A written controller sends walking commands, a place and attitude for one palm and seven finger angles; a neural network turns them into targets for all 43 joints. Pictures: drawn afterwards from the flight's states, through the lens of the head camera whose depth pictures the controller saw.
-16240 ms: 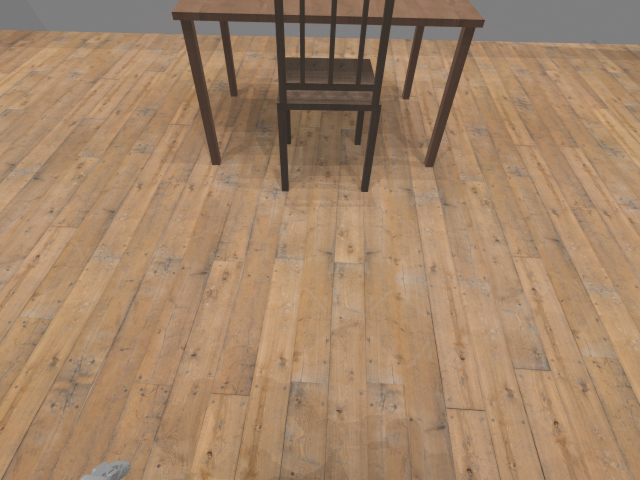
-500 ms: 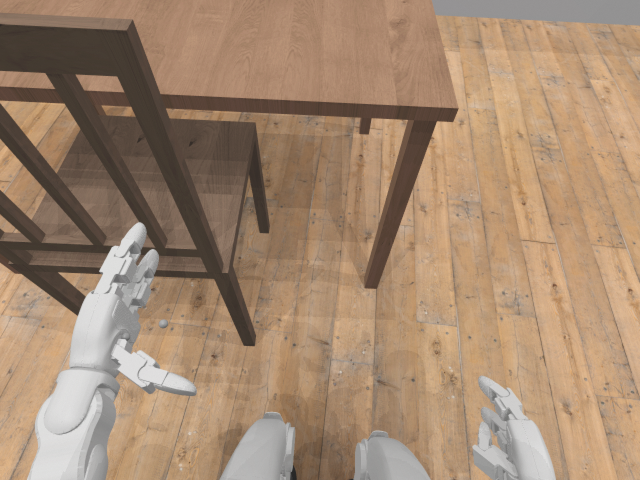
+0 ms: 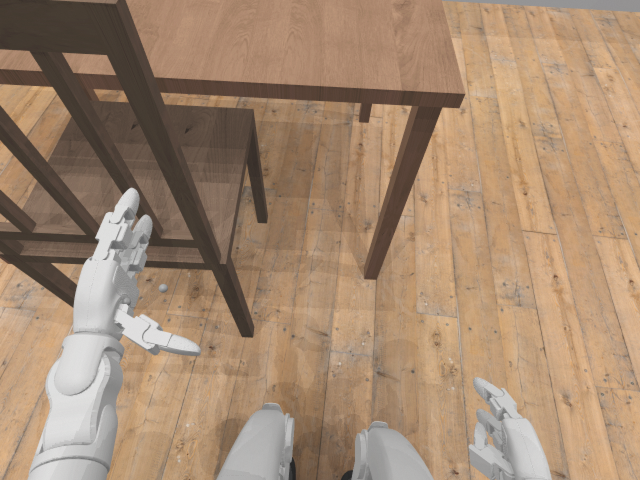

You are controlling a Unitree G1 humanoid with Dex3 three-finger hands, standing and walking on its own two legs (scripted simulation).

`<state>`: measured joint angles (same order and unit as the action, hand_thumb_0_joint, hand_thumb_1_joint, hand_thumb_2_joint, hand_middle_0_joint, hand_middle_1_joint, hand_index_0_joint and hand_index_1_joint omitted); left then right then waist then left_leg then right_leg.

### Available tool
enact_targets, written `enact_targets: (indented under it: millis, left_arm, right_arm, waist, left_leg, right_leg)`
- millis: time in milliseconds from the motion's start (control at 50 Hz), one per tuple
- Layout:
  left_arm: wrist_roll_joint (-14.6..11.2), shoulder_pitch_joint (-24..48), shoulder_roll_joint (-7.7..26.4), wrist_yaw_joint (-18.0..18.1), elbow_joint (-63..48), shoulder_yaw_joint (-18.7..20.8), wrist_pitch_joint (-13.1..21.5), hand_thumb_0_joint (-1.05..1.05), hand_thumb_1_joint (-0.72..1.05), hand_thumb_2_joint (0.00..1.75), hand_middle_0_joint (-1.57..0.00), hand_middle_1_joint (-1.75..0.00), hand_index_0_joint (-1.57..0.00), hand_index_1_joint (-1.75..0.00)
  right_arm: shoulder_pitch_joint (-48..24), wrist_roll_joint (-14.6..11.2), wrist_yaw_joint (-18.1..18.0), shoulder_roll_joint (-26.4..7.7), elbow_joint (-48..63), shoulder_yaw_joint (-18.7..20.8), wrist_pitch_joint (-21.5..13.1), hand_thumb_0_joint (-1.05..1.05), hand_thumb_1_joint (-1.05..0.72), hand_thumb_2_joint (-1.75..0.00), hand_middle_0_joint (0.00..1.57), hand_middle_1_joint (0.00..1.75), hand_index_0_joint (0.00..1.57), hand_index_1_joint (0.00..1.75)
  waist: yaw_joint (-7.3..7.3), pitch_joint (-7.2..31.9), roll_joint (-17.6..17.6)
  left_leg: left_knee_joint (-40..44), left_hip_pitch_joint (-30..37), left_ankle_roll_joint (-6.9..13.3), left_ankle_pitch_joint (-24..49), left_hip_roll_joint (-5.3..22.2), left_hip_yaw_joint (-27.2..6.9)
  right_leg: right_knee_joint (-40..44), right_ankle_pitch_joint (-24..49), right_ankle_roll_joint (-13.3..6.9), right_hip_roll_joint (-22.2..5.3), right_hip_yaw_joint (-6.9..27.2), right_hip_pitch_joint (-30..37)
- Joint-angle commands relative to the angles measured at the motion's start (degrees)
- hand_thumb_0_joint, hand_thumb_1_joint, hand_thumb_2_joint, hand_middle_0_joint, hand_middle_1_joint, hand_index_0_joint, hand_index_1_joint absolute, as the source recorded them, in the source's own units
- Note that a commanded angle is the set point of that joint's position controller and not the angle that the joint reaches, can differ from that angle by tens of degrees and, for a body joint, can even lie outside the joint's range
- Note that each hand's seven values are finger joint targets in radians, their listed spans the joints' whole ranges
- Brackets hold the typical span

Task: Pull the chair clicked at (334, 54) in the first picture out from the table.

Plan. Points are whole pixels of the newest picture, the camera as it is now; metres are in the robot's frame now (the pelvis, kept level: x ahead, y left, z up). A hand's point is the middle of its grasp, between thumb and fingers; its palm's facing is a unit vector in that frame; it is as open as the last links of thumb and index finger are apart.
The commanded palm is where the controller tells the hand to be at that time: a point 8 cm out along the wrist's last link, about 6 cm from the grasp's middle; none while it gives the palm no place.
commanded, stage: aim the fingers beside a spindle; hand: left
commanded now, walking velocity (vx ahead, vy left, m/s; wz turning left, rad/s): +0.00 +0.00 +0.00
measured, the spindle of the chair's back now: (34, 162) +0.48 +0.42 +0.06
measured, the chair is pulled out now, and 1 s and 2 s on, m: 0.00 0.00 0.00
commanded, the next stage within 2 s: none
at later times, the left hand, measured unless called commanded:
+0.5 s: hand (179, 283) +0.34 +0.20 +0.01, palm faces +0.02 -1.00 -0.02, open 16.9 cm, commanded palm +0.31 +0.26 +0.03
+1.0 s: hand (167, 279) +0.34 +0.21 +0.03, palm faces +0.07 -1.00 -0.05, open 16.9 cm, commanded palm +0.31 +0.26 +0.03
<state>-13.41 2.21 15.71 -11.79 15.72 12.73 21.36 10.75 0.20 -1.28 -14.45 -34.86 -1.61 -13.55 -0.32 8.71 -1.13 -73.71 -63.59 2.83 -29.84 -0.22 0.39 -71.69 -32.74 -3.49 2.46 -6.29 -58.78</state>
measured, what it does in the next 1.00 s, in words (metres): stands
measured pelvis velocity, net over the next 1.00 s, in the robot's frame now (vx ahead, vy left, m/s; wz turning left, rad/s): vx -0.01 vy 0.00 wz -0.01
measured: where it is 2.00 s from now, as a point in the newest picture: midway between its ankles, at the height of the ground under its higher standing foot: outside the picture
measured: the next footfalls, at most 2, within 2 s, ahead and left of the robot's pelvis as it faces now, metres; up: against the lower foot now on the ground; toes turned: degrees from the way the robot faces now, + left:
none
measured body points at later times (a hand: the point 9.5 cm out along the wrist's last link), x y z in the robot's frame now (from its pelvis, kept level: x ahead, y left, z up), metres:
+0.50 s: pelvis -0.01 -0.01 -0.02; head +0.10 +0.01 +0.42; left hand +0.33 +0.26 +0.01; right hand +0.16 -0.26 -0.11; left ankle +0.05 +0.09 -0.62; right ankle +0.02 -0.09 -0.62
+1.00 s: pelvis -0.01 +0.00 -0.01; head +0.10 +0.02 +0.43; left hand +0.33 +0.27 +0.03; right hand +0.16 -0.25 -0.10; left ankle +0.05 +0.09 -0.62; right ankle +0.02 -0.09 -0.62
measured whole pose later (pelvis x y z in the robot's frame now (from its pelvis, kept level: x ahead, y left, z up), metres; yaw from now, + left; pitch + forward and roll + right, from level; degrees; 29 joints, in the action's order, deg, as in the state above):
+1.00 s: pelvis -0.01 +0.00 -0.01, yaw -1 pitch +21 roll -3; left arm -12.5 8.0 16.4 -12.2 23.3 15.2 24.3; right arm 10.8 -0.1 -1.2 -14.7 -35.4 -1.3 -10.7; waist -1.3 9.4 -0.5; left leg -75.8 -66.9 3.0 -30.0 0.2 0.8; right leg -73.9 -32.8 -3.4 2.8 -5.9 -62.4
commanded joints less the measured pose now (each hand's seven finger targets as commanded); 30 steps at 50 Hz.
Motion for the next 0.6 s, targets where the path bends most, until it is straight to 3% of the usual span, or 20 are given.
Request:
enact_targets:
  millis: [0,80,140,160,240,300,340,360,440,480,500,520,540,580]
  left_arm:
    - [-0.55,10.41,6.58,-1.69,-7.74,0.15,2.59,0.00,-0.50,0.30,-0.06,-0.08,-0.06,-0.08]
    - [-1.26,11.58,8.78,-1.92,-7.15,2.99,2.42,0.00,-0.50,0.30,-0.06,-0.08,-0.06,-0.08]
    - [-1.15,15.48,12.69,-0.64,-9.66,6.69,4.44,0.00,-0.50,0.30,-0.06,-0.08,-0.06,-0.08]
    - [-1.02,15.64,13.87,-0.11,-10.18,8.35,5.34,0.00,-0.50,0.30,-0.06,-0.08,-0.06,-0.08]
    - [-0.67,16.17,12.46,-0.21,-5.78,7.04,6.87,0.00,-0.50,0.30,-0.06,-0.08,-0.06,-0.08]
    - [-0.82,16.41,10.18,-2.31,-1.37,4.45,5.84,0.00,-0.50,0.30,-0.06,-0.08,-0.06,-0.08]
    - [-1.14,19.25,8.44,-4.05,1.42,1.91,4.76,0.00,-0.50,0.30,-0.06,-0.08,-0.06,-0.08]
    - [-1.39,19.82,8.63,-4.59,2.40,2.11,4.25,0.00,-0.50,0.30,-0.06,-0.08,-0.06,-0.08]
    - [-2.35,20.23,14.51,-4.44,-2.25,7.75,4.51,0.00,-0.50,0.30,-0.06,-0.08,-0.06,-0.08]
    - [-2.50,21.22,15.78,-3.33,-6.11,9.51,5.56,0.00,-0.50,0.30,-0.06,-0.08,-0.06,-0.08]
    - [-2.32,19.20,16.19,-2.63,-5.45,10.44,5.80,0.00,-0.50,0.30,-0.06,-0.08,-0.06,-0.08]
    - [-2.23,19.77,15.56,-2.14,-6.73,9.79,6.18,0.00,-0.50,0.30,-0.06,-0.08,-0.06,-0.08]
    - [-2.08,17.83,17.46,-1.49,-5.60,12.07,6.13,0.00,-0.50,0.30,-0.06,-0.08,-0.06,-0.08]
    - [-1.18,16.78,14.45,-1.27,-2.22,9.31,5.68,0.00,-0.50,0.30,-0.06,-0.08,-0.06,-0.08]
  right_arm:
    - [0.54,-0.93,-0.52,-9.21,6.92,3.44,-2.30,0.00,-0.90,-0.90,0.20,0.30,0.20,0.30]
    - [0.83,-0.96,-0.74,-9.36,7.05,3.70,-1.85,0.00,-0.90,-0.90,0.20,0.30,0.20,0.30]
    - [0.50,-0.55,-0.86,-9.28,6.81,3.71,-1.65,0.00,-0.90,-0.90,0.20,0.30,0.20,0.30]
    - [0.39,-0.45,-0.79,-8.93,6.67,3.68,-1.55,0.00,-0.90,-0.90,0.20,0.30,0.20,0.30]
    - [0.32,-0.34,-0.51,-8.78,6.02,3.31,-1.23,0.00,-0.90,-0.90,0.20,0.30,0.20,0.30]
    - [0.81,-0.84,-0.53,-8.99,5.42,3.43,-1.03,0.00,-0.90,-0.90,0.20,0.30,0.20,0.30]
    - [1.29,-1.28,-0.79,-9.29,5.29,3.34,-1.09,0.00,-0.90,-0.90,0.20,0.30,0.20,0.30]
    - [1.58,-1.45,-0.96,-9.41,5.19,3.40,-1.05,0.00,-0.90,-0.90,0.20,0.30,0.20,0.30]
    - [1.95,-1.32,-1.20,-10.07,6.13,3.85,-1.00,0.00,-0.90,-0.90,0.20,0.30,0.20,0.30]
    - [1.51,-1.12,-1.00,-9.54,6.36,3.85,-0.85,0.00,-0.90,-0.90,0.20,0.30,0.20,0.30]
    - [1.43,-1.07,-0.87,-9.36,6.34,3.77,-0.63,0.00,-0.90,-0.90,0.20,0.30,0.20,0.30]
    - [1.09,-0.95,-0.70,-9.15,6.42,3.64,-0.53,0.00,-0.90,-0.90,0.20,0.30,0.20,0.30]
    - [1.51,-0.81,-0.68,-9.41,6.40,3.70,-0.39,0.00,-0.90,-0.90,0.20,0.30,0.20,0.30]
    - [1.15,-1.00,-0.42,-8.98,6.06,3.36,0.13,0.00,-0.90,-0.90,0.20,0.30,0.20,0.30]
  waist:
    - [-1.37,18.35,-1.12]
    - [-0.37,20.10,0.00]
    - [0.11,22.76,-1.81]
    - [0.88,23.83,-3.28]
    - [-0.36,21.44,-2.31]
    - [-1.30,20.37,-2.30]
    - [-2.86,18.82,-0.57]
    - [-2.47,18.55,-0.16]
    - [-0.18,25.35,-1.38]
    - [0.59,28.20,-3.20]
    - [1.10,27.50,-3.48]
    - [0.70,27.21,-4.41]
    - [1.15,27.01,-2.97]
    - [0.03,22.46,-2.64]
  left_leg:
    - [10.20,16.63,-2.03,11.51,0.30,-6.43]
    - [9.34,15.55,-1.88,12.18,-0.03,-5.93]
    - [8.01,15.03,-1.75,13.32,-0.25,-5.22]
    - [8.13,15.70,-2.00,14.21,-0.17,-5.10]
    - [7.09,12.18,-1.54,12.08,-0.27,-4.61]
    - [6.47,11.01,-1.54,10.56,-0.04,-4.41]
    - [5.94,9.06,-1.23,8.15,0.06,-4.72]
    - [5.80,8.44,-1.27,7.79,0.12,-4.72]
    - [5.76,11.37,-1.43,11.92,0.10,-4.78]
    - [6.18,14.12,-1.63,14.62,0.05,-4.79]
    - [6.71,14.62,-1.80,14.92,0.07,-4.80]
    - [6.83,14.70,-1.76,14.68,-0.02,-4.68]
    - [6.95,13.83,-1.70,14.74,0.03,-4.83]
    - [7.69,12.50,-1.70,12.08,0.11,-4.78]
  right_leg:
    - [9.62,13.36,1.51,0.27,5.20,5.59]
    - [9.52,14.32,1.48,0.13,6.05,7.24]
    - [8.60,15.36,1.44,0.19,6.96,8.24]
    - [8.35,16.09,1.37,0.12,7.22,8.55]
    - [8.32,14.38,1.49,0.28,8.03,8.09]
    - [8.79,13.15,1.68,-0.03,8.61,6.67]
    - [9.37,10.44,1.73,-0.16,9.02,5.30]
    - [9.58,10.05,1.79,-0.37,9.40,5.49]
    - [8.53,13.81,1.51,-0.16,9.48,8.65]
    - [7.73,16.79,1.59,-0.09,8.97,9.63]
    - [7.69,16.90,1.54,0.16,8.62,9.47]
    - [7.81,16.71,1.65,0.11,8.58,9.38]
    - [7.48,16.66,1.52,0.44,8.28,9.82]
    - [8.18,14.22,1.70,0.46,7.91,7.61]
